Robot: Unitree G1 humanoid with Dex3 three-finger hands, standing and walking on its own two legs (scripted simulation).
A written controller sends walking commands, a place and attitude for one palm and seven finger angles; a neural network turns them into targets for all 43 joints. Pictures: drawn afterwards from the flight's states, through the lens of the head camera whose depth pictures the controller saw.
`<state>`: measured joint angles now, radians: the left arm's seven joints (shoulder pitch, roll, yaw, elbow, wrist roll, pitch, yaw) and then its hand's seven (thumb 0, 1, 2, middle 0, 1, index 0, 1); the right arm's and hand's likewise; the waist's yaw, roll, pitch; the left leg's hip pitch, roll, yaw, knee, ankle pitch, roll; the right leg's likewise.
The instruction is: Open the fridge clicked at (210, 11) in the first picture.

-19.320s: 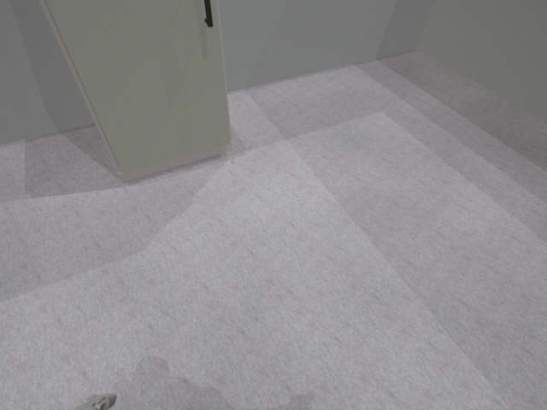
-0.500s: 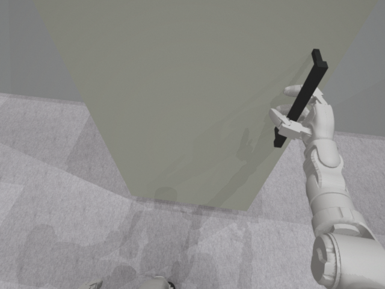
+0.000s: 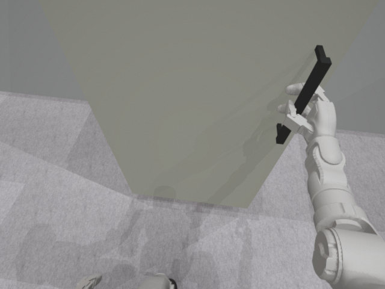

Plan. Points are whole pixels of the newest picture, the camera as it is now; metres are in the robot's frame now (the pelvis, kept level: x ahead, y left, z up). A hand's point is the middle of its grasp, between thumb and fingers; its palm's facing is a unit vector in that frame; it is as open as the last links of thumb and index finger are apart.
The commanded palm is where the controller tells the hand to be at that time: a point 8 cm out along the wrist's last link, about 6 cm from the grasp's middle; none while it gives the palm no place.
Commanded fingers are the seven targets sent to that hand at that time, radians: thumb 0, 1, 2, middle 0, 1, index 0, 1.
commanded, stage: grip the handle and tug to test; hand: right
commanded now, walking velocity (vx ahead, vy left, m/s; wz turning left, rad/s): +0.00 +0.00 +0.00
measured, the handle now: (296, 102) +0.51 -0.16 +0.10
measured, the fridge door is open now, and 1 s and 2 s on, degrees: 0 1 12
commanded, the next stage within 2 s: pull the door a little, standing still in 0.38 s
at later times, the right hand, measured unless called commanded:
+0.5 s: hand (288, 119) +0.45 -0.13 +0.10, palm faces -0.01 +1.00 +0.00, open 5.4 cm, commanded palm +0.42 -0.18 +0.11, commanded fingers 0.00 -0.90 -0.90 0.45 1.40 0.45 1.40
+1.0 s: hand (289, 124) +0.43 -0.13 +0.11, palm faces -0.04 +1.00 +0.01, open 6.0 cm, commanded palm +0.35 -0.18 +0.11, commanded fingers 0.00 -0.90 -0.90 0.45 1.40 0.45 1.40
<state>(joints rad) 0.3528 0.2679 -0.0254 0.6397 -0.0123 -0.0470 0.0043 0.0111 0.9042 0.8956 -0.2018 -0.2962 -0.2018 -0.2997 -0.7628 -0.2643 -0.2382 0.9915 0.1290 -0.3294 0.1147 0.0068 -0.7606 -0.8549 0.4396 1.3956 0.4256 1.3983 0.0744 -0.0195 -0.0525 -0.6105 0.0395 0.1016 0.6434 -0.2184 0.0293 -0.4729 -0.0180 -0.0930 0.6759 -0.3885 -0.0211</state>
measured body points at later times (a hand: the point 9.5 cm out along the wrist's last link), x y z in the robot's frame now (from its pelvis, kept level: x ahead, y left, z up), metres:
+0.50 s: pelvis +0.03 +0.00 +0.01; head +0.08 +0.01 +0.45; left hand +0.10 +0.25 -0.11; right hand +0.45 -0.19 +0.11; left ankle +0.06 +0.10 -0.72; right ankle -0.04 -0.10 -0.72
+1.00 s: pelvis +0.07 -0.02 +0.01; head +0.11 +0.00 +0.46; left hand +0.18 +0.22 -0.09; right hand +0.43 -0.19 +0.11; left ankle +0.06 +0.10 -0.72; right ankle -0.03 -0.11 -0.71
